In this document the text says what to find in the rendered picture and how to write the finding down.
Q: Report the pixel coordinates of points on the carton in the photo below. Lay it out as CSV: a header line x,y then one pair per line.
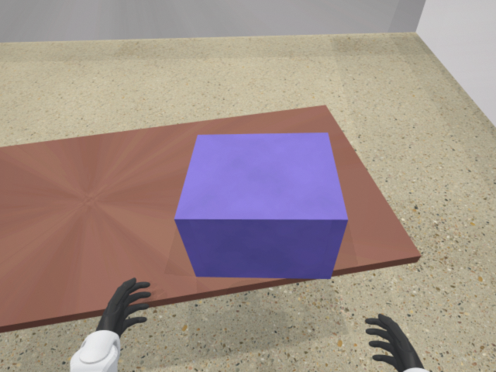
x,y
264,205

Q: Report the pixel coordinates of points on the table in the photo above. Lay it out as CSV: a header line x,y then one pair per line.
x,y
80,216

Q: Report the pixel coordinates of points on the robot left hand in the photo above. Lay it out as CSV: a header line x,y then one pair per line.
x,y
114,316

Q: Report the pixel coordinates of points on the robot right hand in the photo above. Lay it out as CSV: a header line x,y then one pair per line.
x,y
404,355

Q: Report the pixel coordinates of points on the left robot forearm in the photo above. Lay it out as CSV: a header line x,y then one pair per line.
x,y
98,353

